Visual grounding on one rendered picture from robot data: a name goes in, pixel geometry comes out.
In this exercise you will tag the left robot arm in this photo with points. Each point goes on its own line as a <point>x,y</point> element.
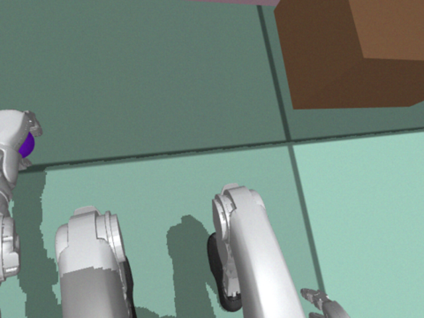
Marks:
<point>10,245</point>

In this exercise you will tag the right robot hand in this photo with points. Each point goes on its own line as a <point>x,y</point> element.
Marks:
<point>331,309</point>

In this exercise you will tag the left robot foot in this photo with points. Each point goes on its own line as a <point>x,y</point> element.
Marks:
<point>129,281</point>

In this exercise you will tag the left robot hand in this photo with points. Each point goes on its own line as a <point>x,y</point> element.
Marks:
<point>14,128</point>

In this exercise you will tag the right robot foot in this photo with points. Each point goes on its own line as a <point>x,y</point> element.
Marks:
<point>230,303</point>

